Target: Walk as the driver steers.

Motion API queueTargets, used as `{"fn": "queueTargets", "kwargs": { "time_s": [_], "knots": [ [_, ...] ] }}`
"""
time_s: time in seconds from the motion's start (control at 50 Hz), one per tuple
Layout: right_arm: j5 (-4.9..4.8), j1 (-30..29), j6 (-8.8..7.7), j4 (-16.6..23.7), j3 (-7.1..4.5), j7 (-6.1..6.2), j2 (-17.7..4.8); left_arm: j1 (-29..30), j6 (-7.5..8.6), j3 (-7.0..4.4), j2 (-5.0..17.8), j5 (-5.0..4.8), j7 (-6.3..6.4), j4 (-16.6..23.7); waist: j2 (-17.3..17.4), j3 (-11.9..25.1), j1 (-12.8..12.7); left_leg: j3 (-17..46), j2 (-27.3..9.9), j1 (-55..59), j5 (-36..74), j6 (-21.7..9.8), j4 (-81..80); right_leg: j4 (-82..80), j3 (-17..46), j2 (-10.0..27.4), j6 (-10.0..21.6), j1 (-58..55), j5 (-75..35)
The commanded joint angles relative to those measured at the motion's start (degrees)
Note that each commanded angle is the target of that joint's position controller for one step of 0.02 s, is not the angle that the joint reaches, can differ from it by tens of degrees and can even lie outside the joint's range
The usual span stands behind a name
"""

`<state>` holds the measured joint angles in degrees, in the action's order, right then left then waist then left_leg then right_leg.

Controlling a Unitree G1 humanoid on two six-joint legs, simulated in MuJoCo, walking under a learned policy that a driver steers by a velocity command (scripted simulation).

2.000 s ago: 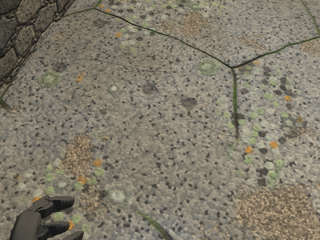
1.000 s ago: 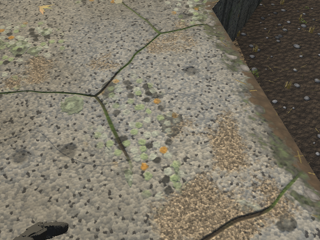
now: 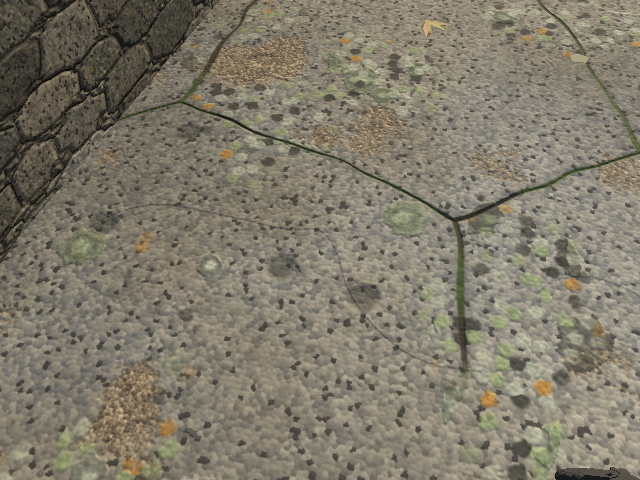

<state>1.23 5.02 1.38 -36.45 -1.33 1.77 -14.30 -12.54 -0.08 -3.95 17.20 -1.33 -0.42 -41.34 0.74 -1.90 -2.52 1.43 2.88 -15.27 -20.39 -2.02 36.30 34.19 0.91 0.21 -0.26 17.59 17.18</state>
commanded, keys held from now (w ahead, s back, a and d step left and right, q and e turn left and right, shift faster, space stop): e+shift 0.38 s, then shift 0.02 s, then w+shift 0.16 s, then w+q+shift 0.44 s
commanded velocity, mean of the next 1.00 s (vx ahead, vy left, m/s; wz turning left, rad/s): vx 0.38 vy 0.00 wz -0.24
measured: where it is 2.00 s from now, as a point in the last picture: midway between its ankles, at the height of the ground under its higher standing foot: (382, 226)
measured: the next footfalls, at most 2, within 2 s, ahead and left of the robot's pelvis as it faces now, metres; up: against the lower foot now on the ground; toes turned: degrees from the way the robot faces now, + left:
left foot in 0.26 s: +0.09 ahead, +0.11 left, +0.00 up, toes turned -22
right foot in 0.76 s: +0.07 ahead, -0.18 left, +0.00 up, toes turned -25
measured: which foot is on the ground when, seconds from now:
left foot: up 0.00-0.24, down 0.26-0.74, up 0.76-1.00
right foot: down 0.00-0.28, up 0.30-0.74, down 0.76-1.00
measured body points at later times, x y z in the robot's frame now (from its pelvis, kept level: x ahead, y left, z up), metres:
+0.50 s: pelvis +0.02 +0.03 +0.02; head +0.06 +0.04 +0.47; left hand +0.30 +0.24 -0.08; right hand +0.02 -0.27 -0.07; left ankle +0.05 +0.13 -0.73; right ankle -0.06 -0.10 -0.64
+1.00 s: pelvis +0.18 -0.11 +0.01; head +0.19 -0.12 +0.46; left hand +0.27 +0.16 -0.11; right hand +0.24 -0.40 -0.11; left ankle +0.29 -0.01 -0.63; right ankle +0.04 -0.16 -0.73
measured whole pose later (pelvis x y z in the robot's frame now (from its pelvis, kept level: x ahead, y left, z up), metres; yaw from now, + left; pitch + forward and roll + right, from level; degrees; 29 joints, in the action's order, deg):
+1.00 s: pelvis +0.18 -0.11 +0.01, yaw -15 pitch +2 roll -2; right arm 1.5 12.3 0.5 -43.2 -4.2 -4.8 -17.7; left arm -24.8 4.9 -2.6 15.5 2.0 0.0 -45.0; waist 3.6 1.2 -1.8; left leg 0.3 -3.4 -44.2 -6.3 -3.1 68.7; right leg 15.7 -10.9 -0.7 0.3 -2.2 19.8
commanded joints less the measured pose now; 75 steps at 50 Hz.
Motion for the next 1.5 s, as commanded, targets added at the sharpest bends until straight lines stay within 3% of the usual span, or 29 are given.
{"fn": "queueTargets", "kwargs": {
  "time_s": [0.02,0.08,0.16,0.26,0.28,0.3,0.34,0.4,0.48,0.62,0.64,0.66,0.7,0.74,0.76,0.78,0.8,0.86,1.0,1.08,1.12,1.18,1.2,1.22,1.24,1.26,1.3,1.36,1.5],
  "knots": [
    [0.41,-4.2,-1.25,6.6,-3.53,1.00,-7.4,-4.8,1.44,-3.57,12.6,0.89,0.53,3.8,-16.7,6.4,-1.0,1.0,5.0,-15.4,-16.3,3.4,19.7,-13.8,32.3,18.2,18.8,-13.9,-37.2],
    [-1.29,-1.8,-1.10,5.6,-3.78,0.02,-6.6,0.4,1.69,-3.68,11.7,-0.15,1.76,5.1,-7.4,7.3,2.4,6.4,0.6,-20.3,-13.0,4.4,25.5,-12.0,25.1,13.6,14.0,-15.8,-31.9],
    [-1.68,-1.8,-2.15,4.7,-3.37,-1.10,-4.2,3.5,-1.88,-4.40,11.3,-0.65,3.15,7.1,-9.3,9.4,2.3,3.6,2.5,-11.0,-4.4,6.4,7.7,-11.0,22.9,8.1,10.5,-11.8,-28.9],
    [-1.91,7.1,-2.64,1.3,-5.38,-1.62,-8.0,6.5,-2.76,-4.16,9.9,-1.51,2.84,9.4,-10.1,9.9,4.9,3.0,0.7,8.2,11.1,4.4,-16.3,-7.5,25.7,3.5,5.5,-0.3,-10.6],
    [-1.09,8.0,-2.30,1.9,-6.38,-0.96,-12.1,2.8,-2.75,-3.14,6.2,-0.54,2.54,8.9,-0.1,10.7,3.0,14.9,-11.8,15.1,8.6,-0.2,-19.6,3.4,19.9,-1.8,2.2,7.9,7.7],
    [1.62,4.5,-2.04,2.9,-6.62,-1.15,-15.2,1.1,-2.07,-3.27,6.1,-0.28,2.49,10.2,15.1,6.8,0.5,31.9,-23.4,10.4,10.2,-8.7,-23.0,16.3,11.8,-7.6,-0.5,18.4,19.0],
    [1.59,-1.2,-2.89,5.1,-4.94,-0.62,-9.3,-0.4,-1.73,-5.23,12.9,-0.11,2.17,8.0,7.2,2.9,-0.9,23.9,-23.0,4.7,11.2,-10.7,-22.3,31.0,9.2,-0.2,-2.8,18.6,13.0],
    [-0.18,-1.4,-2.89,4.8,-4.26,0.96,-7.9,0.1,-2.72,-4.40,9.4,0.02,2.00,7.1,4.7,1.6,0.9,10.3,-16.0,5.5,17.5,-8.7,-20.6,37.5,5.6,1.6,-5.4,20.2,4.1],
    [-1.23,11.0,-3.68,1.6,-4.92,0.57,-10.5,6.0,-1.15,-2.27,6.5,-0.32,0.90,10.5,6.5,4.0,6.9,15.4,-18.4,16.1,-12.8,-9.9,-27.2,30.8,3.8,2.6,-4.7,27.7,1.4],
    [-2.60,14.4,-6.09,-1.5,-4.95,-1.05,-11.5,10.0,3.56,-0.14,3.0,-0.06,-0.36,10.8,6.3,-0.8,6.6,11.5,-18.4,11.3,-6.4,-10.1,-30.8,10.1,0.1,3.7,-1.3,19.1,-1.4],
    [1.15,16.6,-5.56,-3.8,-4.69,-2.75,-10.9,10.5,1.02,-0.01,3.8,6.04,-2.65,9.8,5.5,-0.1,6.9,7.3,-15.0,8.5,-7.1,-8.2,-29.7,5.8,-4.1,0.8,-0.9,13.6,1.3],
    [1.38,16.8,-5.11,-4.4,-4.92,-3.40,-11.3,10.7,0.49,0.03,3.0,5.41,-3.57,10.1,9.6,-1.1,7.1,6.5,-13.7,4.4,-7.0,-7.9,-28.9,2.2,-5.4,-0.6,-0.5,8.3,3.4],
    [0.47,16.4,-4.29,-5.3,-5.18,-3.91,-12.1,8.1,0.92,0.20,2.8,3.67,-3.48,9.7,10.3,-2.3,4.8,8.3,-14.4,-2.0,-7.7,-8.6,-26.8,-3.8,-6.1,-1.9,0.6,-1.3,1.0],
    [-0.35,13.3,-4.16,-5.0,-4.61,-3.81,-9.9,-5.5,2.45,-0.79,4.9,3.62,-1.62,4.9,2.7,1.4,-2.9,6.5,-10.9,-14.7,-4.6,-7.0,-14.9,-9.3,-3.7,-0.8,2.0,-24.2,-2.9],
    [-0.39,9.6,-4.69,-3.0,-3.14,-3.88,-5.2,-16.9,3.39,-2.01,9.7,4.95,-0.42,3.1,-8.9,8.1,-9.6,0.9,-4.0,-23.7,-7.2,-5.0,6.7,-15.1,11.4,12.5,2.7,-36.6,12.8],
    [-1.17,5.7,-5.23,0.6,-2.11,-3.10,-0.7,-19.6,3.74,-2.73,16.3,5.97,0.71,3.2,-17.0,7.2,-9.8,1.4,1.1,-36.6,-11.7,-4.3,23.5,-22.9,29.8,24.3,3.4,-36.6,28.2],
    [-1.00,7.6,-4.88,1.2,-2.67,-2.93,-4.2,-15.1,3.44,-2.88,15.4,5.37,1.49,4.1,-12.5,7.1,-6.9,6.2,-1.7,-38.9,-5.2,-4.8,31.4,-24.3,36.9,27.5,7.4,-29.7,34.1],
    [-0.24,11.3,-3.22,-3.7,-3.73,-4.96,-6.9,-3.6,4.10,0.54,4.2,3.68,0.82,4.9,-9.2,0.5,1.1,3.6,-7.4,-33.2,5.7,-1.6,31.6,-25.0,13.7,16.9,3.8,-18.8,14.6],
    [0.19,0.7,-1.41,-1.4,-2.44,-7.27,-4.3,-10.6,6.57,0.85,1.8,3.37,0.40,-1.6,-5.7,-7.0,1.5,-0.5,-8.1,-38.4,18.0,-1.4,31.2,-29.3,-6.8,13.4,3.2,-16.5,-10.0],
    [0.36,-7.8,-1.56,1.9,-0.81,-8.30,-3.4,-13.3,6.51,0.73,3.3,3.43,1.34,-5.0,-3.4,-9.4,0.9,-9.5,-6.7,-32.5,18.5,-5.0,16.2,-29.7,-15.7,11.9,1.3,-19.1,-30.6],
    [-0.22,-8.1,-1.41,2.6,-0.28,-7.90,-3.3,-13.5,6.20,0.45,6.1,3.42,1.96,-5.7,-4.7,-6.4,2.4,-14.3,-2.4,-22.2,16.9,-7.8,10.1,-24.2,-18.4,12.3,0.5,-21.3,-62.3],
    [-0.67,10.7,-1.30,-2.2,-2.22,-6.20,-8.6,-10.1,3.64,-1.15,12.2,4.32,3.18,-4.9,-9.4,5.6,13.2,-13.5,3.1,-1.8,6.5,-11.6,9.1,2.0,-17.1,16.1,1.5,-24.2,-88.2],
    [-0.42,22.3,-1.81,-5.9,-4.06,-5.18,-12.2,-8.0,3.02,-1.32,12.7,4.37,2.70,-3.6,-8.0,10.8,17.8,-9.4,4.2,13.2,3.8,-13.4,4.5,18.2,-15.3,15.9,3.0,-17.0,-79.3],
    [-0.36,24.6,-1.71,-8.0,-5.72,-3.64,-14.8,-7.7,3.24,-0.84,9.7,4.46,1.56,-3.7,-0.5,10.4,16.6,-1.9,1.2,25.6,0.6,-14.8,0.3,37.9,-14.8,9.0,2.3,-2.0,-34.8],
    [0.72,17.3,-0.80,-6.1,-6.69,-3.13,-20.6,-8.9,4.46,1.28,1.8,3.77,0.37,2.0,14.6,10.0,7.3,28.8,-12.8,36.7,-4.0,-22.4,-6.5,59.1,-10.5,-1.7,-1.4,25.1,10.6],
    [0.11,19.9,-0.59,-4.7,-7.31,-3.25,-21.3,-2.1,6.15,1.11,5.7,3.48,0.54,5.9,5.2,15.9,11.4,42.6,-16.1,38.8,-7.8,-25.7,-16.5,61.3,2.4,-1.4,-0.6,31.4,6.2],
    [-0.17,18.5,-1.58,-6.7,-6.32,-2.40,-16.3,-0.5,7.58,1.71,6.3,3.37,0.56,6.0,-4.7,2.4,6.2,37.1,-15.3,22.7,-3.3,-21.0,-23.2,49.9,3.7,4.2,0.0,30.2,1.3],
    [-0.53,12.6,-4.24,-5.8,-3.99,-1.47,-11.2,-4.5,4.23,2.46,4.7,5.92,0.08,4.0,-5.6,-1.9,-0.6,23.6,-8.1,4.5,4.8,-18.2,-24.2,39.6,3.1,8.2,-2.3,20.4,2.9],
    [-1.80,21.1,-8.76,-10.1,-2.83,-3.05,-9.9,13.6,3.84,4.65,0.3,2.52,-2.33,8.6,-0.9,-6.1,7.3,6.7,-4.2,2.6,36.0,-9.0,-34.0,3.5,-7.4,6.0,2.5,12.4,-29.3]
  ]
}}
